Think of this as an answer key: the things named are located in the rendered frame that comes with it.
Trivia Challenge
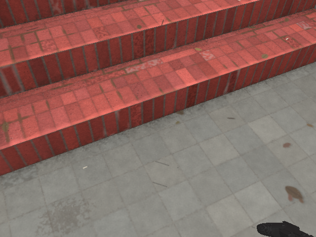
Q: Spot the robot right hand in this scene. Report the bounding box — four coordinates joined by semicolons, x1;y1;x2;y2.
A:
257;221;314;237

